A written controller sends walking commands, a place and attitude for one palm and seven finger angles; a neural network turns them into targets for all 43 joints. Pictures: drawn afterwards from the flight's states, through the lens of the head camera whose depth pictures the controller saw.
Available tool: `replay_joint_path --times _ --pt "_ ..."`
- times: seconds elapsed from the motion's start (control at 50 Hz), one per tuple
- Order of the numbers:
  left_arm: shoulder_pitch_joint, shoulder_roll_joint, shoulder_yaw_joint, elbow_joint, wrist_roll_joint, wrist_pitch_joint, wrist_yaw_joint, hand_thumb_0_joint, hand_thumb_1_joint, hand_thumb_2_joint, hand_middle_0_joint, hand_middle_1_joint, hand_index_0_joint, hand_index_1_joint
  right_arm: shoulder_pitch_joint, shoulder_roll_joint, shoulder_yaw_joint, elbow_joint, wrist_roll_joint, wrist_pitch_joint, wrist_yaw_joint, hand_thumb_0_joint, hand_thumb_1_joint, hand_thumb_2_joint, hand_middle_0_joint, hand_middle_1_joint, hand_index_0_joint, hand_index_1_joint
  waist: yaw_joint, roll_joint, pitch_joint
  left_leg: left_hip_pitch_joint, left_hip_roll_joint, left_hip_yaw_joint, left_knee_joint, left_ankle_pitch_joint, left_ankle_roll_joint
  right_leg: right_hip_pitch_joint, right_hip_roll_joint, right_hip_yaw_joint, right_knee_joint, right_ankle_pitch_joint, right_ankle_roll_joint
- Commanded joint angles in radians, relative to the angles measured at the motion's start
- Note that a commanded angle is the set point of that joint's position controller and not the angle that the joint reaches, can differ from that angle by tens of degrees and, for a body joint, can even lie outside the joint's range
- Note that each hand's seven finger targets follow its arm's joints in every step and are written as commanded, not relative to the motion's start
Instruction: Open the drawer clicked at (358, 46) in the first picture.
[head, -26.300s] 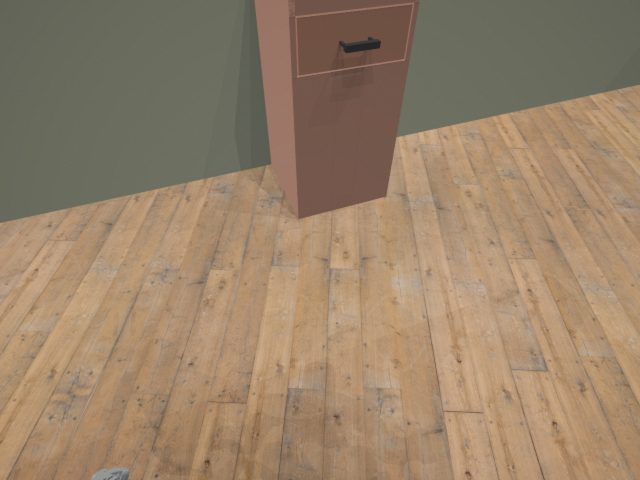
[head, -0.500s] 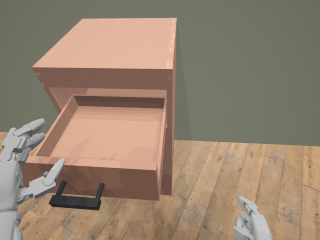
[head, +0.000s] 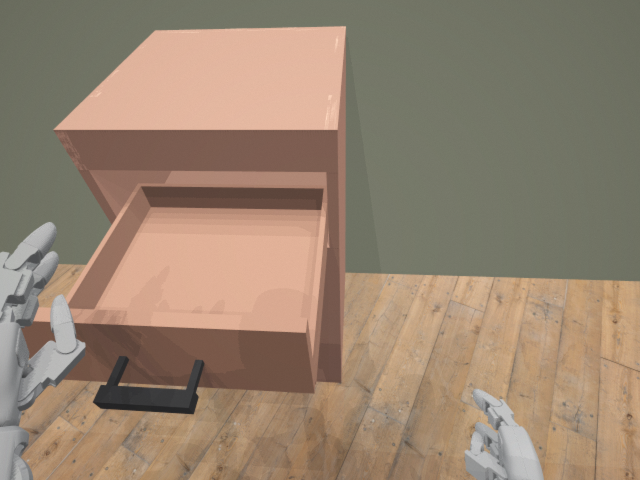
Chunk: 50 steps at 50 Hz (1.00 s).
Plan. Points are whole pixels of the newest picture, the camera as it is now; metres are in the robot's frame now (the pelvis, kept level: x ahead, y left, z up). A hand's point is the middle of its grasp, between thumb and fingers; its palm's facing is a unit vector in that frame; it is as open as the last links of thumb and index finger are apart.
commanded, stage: step back with the hand held close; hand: left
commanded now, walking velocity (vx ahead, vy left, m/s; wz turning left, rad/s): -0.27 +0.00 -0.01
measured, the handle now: (153, 382) +0.23 +0.25 -0.01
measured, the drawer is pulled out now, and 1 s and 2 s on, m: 0.30 0.30 0.30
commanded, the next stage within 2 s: stop stepping back and stand still in 1.20 s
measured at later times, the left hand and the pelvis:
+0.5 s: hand (40, 398) +0.15 +0.25 +0.16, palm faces +0.36 -0.80 -0.47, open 7.4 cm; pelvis -0.05 +0.02 -0.02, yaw -1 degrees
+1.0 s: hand (34, 472) +0.09 +0.22 +0.17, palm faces +0.34 -0.82 -0.46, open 7.4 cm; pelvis -0.12 -0.01 -0.01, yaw -3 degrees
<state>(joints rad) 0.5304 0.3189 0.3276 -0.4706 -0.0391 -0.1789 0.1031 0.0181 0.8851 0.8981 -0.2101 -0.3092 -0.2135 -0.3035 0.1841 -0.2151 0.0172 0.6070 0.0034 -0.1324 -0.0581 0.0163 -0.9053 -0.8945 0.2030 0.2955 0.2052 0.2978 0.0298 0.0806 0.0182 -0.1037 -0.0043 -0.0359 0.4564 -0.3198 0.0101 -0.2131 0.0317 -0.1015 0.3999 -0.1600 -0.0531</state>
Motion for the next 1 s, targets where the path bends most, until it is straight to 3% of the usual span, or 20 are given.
replay_joint_path --times 0.0,0.12,0.18,0.32,0.48,0.54,0.6,0.64,0.66,0.68,0.72,0.74,0.76,0.78,0.8,0.84,0.9,0.94,0.96,0.98 --pt "0.026 0.175 0.134 -0.239 0.007 -0.085 0.031 0.0 0.9 0.9 -0.2 -0.3 -0.2 -0.3 -0.089 -0.095 -0.055 -0.167 0.008 -0.024 -0.012 0.0 -0.9 -0.9 0.2 0.3 0.2 0.3 -0.03 -0.121 -0.121 -0.099 0.013 -0.015 0.04 0.069 0.019 0.001 -0.237 0.234 -0.114 0.026 -0.031" --pt "0.098 0.196 0.165 -0.289 0.003 -0.086 0.052 0.0 0.9 0.9 -0.2 -0.3 -0.2 -0.3 -0.101 -0.106 -0.072 -0.194 0.009 -0.002 -0.021 0.0 -0.9 -0.9 0.2 0.3 0.2 0.3 -0.03 -0.055 -0.176 -0.195 0.087 -0.08 -0.048 0.35 0.001 0.098 -0.15 0.132 0.095 0.254 0.015" --pt "0.093 0.221 0.184 -0.338 0.004 -0.087 0.052 0.0 0.9 0.9 -0.2 -0.3 -0.2 -0.3 -0.107 -0.114 -0.081 -0.209 0.01 0.0 -0.021 0.0 -0.9 -0.9 0.2 0.3 0.2 0.3 -0.025 -0.013 -0.189 -0.243 0.093 -0.087 -0.024 0.399 -0.007 0.117 -0.146 0.135 0.142 0.311 0.011" --pt "0.104 0.206 0.186 -0.368 0.004 -0.096 0.061 0.0 0.9 0.9 -0.2 -0.3 -0.2 -0.3 -0.071 -0.119 -0.08 -0.22 0.001 -0.012 -0.02 0.0 -0.9 -0.9 0.2 0.3 0.2 0.3 -0.035 -0.046 -0.14 -0.361 0.099 -0.128 -0.008 0.15 0.007 0.043 -0.155 0.181 0.161 0.125 -0.002" --pt "0.076 0.192 0.191 -0.373 0.029 -0.099 0.096 0.0 0.9 0.9 -0.2 -0.3 -0.2 -0.3 -0.051 -0.118 -0.075 -0.211 -0.035 -0.035 -0.039 0.0 -0.9 -0.9 0.2 0.3 0.2 0.3 -0.046 0.015 -0.115 -0.522 0.156 -0.164 -0.037 0.046 0.046 0.066 -0.105 0.164 0.272 0.012 0.013" --pt "0.058 0.177 0.176 -0.345 0.028 -0.104 0.1 0.0 0.9 0.9 -0.2 -0.3 -0.2 -0.3 -0.039 -0.112 -0.069 -0.211 -0.036 -0.041 -0.04 0.0 -0.9 -0.9 0.2 0.3 0.2 0.3 -0.053 -0.056 -0.086 -0.541 0.11 -0.13 0.038 -0.12 0.055 0.021 -0.159 0.247 0.179 -0.074 -0.006" --pt "0.033 0.182 0.162 -0.359 0.024 -0.108 0.105 0.0 0.9 0.9 -0.2 -0.3 -0.2 -0.3 -0.014 -0.12 -0.074 -0.189 -0.03 -0.033 -0.037 0.0 -0.9 -0.9 0.2 0.3 0.2 0.3 -0.064 -0.203 -0.114 -0.306 0.003 -0.061 0.293 -0.24 0.022 -0.196 -0.314 0.408 -0.092 -0.289 -0.08" --pt "0.045 0.196 0.168 -0.357 0.014 -0.105 0.102 0.0 0.9 0.9 -0.2 -0.3 -0.2 -0.3 -0.026 -0.101 -0.058 -0.184 -0.017 -0.032 -0.03 0.0 -0.9 -0.9 0.2 0.3 0.2 0.3 -0.059 -0.231 -0.142 -0.183 0.006 -0.016 0.303 -0.183 0.024 -0.234 -0.353 0.361 -0.106 -0.27 -0.08" --pt "0.053 0.201 0.175 -0.359 0.011 -0.107 0.097 0.0 0.9 0.9 -0.2 -0.3 -0.2 -0.3 -0.034 -0.096 -0.051 -0.184 -0.012 -0.035 -0.027 0.0 -0.9 -0.9 0.2 0.3 0.2 0.3 -0.058 -0.202 -0.135 -0.159 0.02 -0.014 0.202 -0.152 0.028 -0.229 -0.318 0.298 -0.055 -0.222 -0.057" --pt "0.065 0.204 0.177 -0.361 0.009 -0.109 0.096 0.0 0.9 0.9 -0.2 -0.3 -0.2 -0.3 -0.049 -0.102 -0.051 -0.185 -0.016 -0.037 -0.032 0.0 -0.9 -0.9 0.2 0.3 0.2 0.3 -0.058 -0.089 -0.105 -0.188 0.05 -0.045 0.065 -0.146 0.041 -0.225 -0.259 0.253 0.017 -0.204 -0.03" --pt "0.054 0.195 0.179 -0.406 0.031 -0.132 0.106 0.0 0.9 0.9 -0.2 -0.3 -0.2 -0.3 -0.071 -0.113 -0.05 -0.198 -0.026 -0.058 -0.035 0.0 -0.9 -0.9 0.2 0.3 0.2 0.3 -0.054 0.219 -0.035 -0.464 0.28 -0.299 -0.217 -0.169 0.121 -0.112 -0.051 0.113 0.397 -0.238 0.049" --pt "0.04 0.199 0.189 -0.398 0.042 -0.132 0.118 0.0 0.9 0.9 -0.2 -0.3 -0.2 -0.3 -0.058 -0.096 -0.056 -0.184 -0.047 -0.077 -0.041 0.0 -0.9 -0.9 0.2 0.3 0.2 0.3 -0.064 0.188 -0.016 -0.568 0.357 -0.362 -0.282 -0.108 0.154 -0.08 0.001 0.129 0.612 -0.311 0.057" --pt "0.064 0.202 0.194 -0.374 0.031 -0.123 0.118 0.0 0.9 0.9 -0.2 -0.3 -0.2 -0.3 -0.046 -0.095 -0.071 -0.166 -0.051 -0.082 -0.042 0.0 -0.9 -0.9 0.2 0.3 0.2 0.3 -0.059 0.097 -0.015 -0.508 0.351 -0.302 -0.218 0.07 0.17 -0.137 0.006 0.161 0.71 -0.348 0.053" --pt "0.055 0.212 0.196 -0.393 0.021 -0.117 0.122 0.0 0.9 0.9 -0.2 -0.3 -0.2 -0.3 -0.046 -0.092 -0.077 -0.16 -0.047 -0.087 -0.042 0.0 -0.9 -0.9 0.2 0.3 0.2 0.3 -0.046 0.036 -0.047 -0.373 0.326 -0.255 -0.115 0.365 0.171 -0.197 0.006 0.164 0.654 -0.361 0.057" --pt "0.089 0.182 0.18 -0.362 0.01 -0.111 0.109 0.0 0.9 0.9 -0.2 -0.3 -0.2 -0.3 -0.048 -0.1 -0.079 -0.135 -0.038 -0.091 -0.032 0.0 -0.9 -0.9 0.2 0.3 0.2 0.3 -0.036 0.078 -0.074 -0.236 0.297 -0.177 -0.072 0.502 0.152 -0.24 -0.013 0.14 0.584 -0.344 0.066" --pt "0.078 0.159 0.145 -0.364 0.005 -0.108 0.085 0.0 0.9 0.9 -0.2 -0.3 -0.2 -0.3 -0.049 -0.103 -0.077 -0.127 -0.01 -0.096 -0.002 0.0 -0.9 -0.9 0.2 0.3 0.2 0.3 -0.035 0.112 -0.113 -0.106 0.275 -0.129 -0.037 0.582 0.118 -0.219 -0.039 0.101 0.393 -0.27 0.071" --pt "0.044 0.17 0.133 -0.358 -0.001 -0.107 0.063 0.0 0.9 0.9 -0.2 -0.3 -0.2 -0.3 -0.088 -0.12 -0.066 -0.126 -0.005 -0.098 0.008 0.0 -0.9 -0.9 0.2 0.3 0.2 0.3 -0.031 0.101 -0.09 -0.17 0.285 -0.145 -0.034 0.429 0.094 -0.073 -0.062 0.092 0.139 -0.158 0.067" --pt "0.04 0.194 0.155 -0.351 -0.003 -0.117 0.05 0.0 0.9 0.9 -0.2 -0.3 -0.2 -0.3 -0.093 -0.129 -0.067 -0.132 0.007 -0.093 0.011 0.0 -0.9 -0.9 0.2 0.3 0.2 0.3 -0.026 0.017 -0.097 -0.221 0.231 -0.099 0.026 0.253 0.055 0.028 -0.092 0.074 -0.024 0.042 0.059" --pt "0.035 0.227 0.181 -0.345 -0.003 -0.125 0.047 0.0 0.9 0.9 -0.2 -0.3 -0.2 -0.3 -0.09 -0.121 -0.07 -0.139 0.011 -0.088 0.011 0.0 -0.9 -0.9 0.2 0.3 0.2 0.3 -0.031 -0.084 -0.093 -0.248 0.174 -0.039 0.102 0.127 0.028 0.018 -0.161 0.12 -0.056 0.14 0.032" --pt "0.064 0.232 0.178 -0.326 -0.008 -0.12 0.048 0.0 0.9 0.9 -0.2 -0.3 -0.2 -0.3 -0.058 -0.101 -0.076 -0.142 0.022 -0.076 0.013 0.0 -0.9 -0.9 0.2 0.3 0.2 0.3 -0.044 -0.248 -0.143 -0.277 0.067 0.047 0.262 0.018 -0.016 0.009 -0.312 0.272 -0.064 0.318 -0.045"
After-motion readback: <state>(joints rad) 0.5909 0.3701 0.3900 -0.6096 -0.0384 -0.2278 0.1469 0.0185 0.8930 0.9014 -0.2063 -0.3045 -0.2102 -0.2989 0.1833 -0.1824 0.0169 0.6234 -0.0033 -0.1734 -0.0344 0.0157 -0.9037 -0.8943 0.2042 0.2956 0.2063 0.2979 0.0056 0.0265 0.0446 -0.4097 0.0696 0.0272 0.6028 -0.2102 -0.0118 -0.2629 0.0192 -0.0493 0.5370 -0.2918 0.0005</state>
